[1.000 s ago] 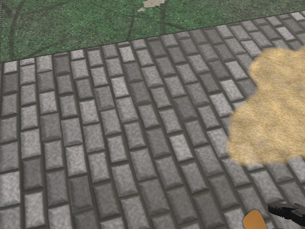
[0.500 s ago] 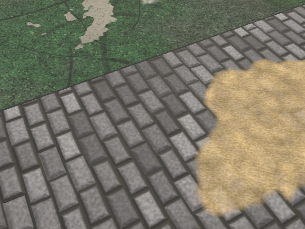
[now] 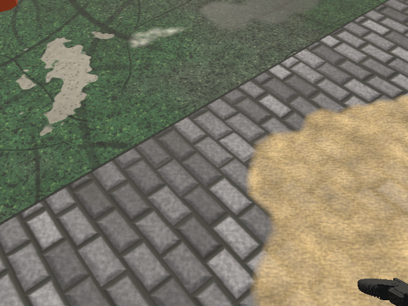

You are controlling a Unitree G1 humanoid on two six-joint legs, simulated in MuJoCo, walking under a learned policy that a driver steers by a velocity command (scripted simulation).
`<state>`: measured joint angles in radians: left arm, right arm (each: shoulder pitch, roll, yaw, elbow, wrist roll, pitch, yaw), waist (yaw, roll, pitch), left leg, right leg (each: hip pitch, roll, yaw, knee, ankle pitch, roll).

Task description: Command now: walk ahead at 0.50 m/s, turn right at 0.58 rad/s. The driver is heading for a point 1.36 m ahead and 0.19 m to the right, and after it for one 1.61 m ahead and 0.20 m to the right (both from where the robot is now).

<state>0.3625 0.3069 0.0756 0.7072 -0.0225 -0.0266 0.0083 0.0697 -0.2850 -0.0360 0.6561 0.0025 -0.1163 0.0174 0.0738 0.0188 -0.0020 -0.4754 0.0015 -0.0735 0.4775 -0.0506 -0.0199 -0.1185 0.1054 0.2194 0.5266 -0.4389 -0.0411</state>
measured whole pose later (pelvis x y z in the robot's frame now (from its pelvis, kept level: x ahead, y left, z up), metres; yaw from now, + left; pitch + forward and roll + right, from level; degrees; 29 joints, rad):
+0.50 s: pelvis +0.25 -0.03 +0.00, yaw -18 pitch +2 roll +2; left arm 0.07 0.27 0.06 0.58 -0.02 -0.02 -0.06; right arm 0.35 -0.32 -0.08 0.84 0.02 -0.06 -0.01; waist -0.09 -0.02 0.04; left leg 0.09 0.05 0.24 0.33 -0.43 -0.05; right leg -0.57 -0.04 -0.04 0.62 -0.12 -0.07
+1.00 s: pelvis +0.50 -0.11 +0.00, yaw -22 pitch +1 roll -2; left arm 0.31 0.28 0.06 0.79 0.00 -0.04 0.01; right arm 0.09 -0.26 -0.03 0.77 -0.02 -0.09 0.04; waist 0.05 0.04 0.02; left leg -0.49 0.03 -0.01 0.48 0.04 0.02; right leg -0.05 0.07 0.01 0.43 -0.40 -0.03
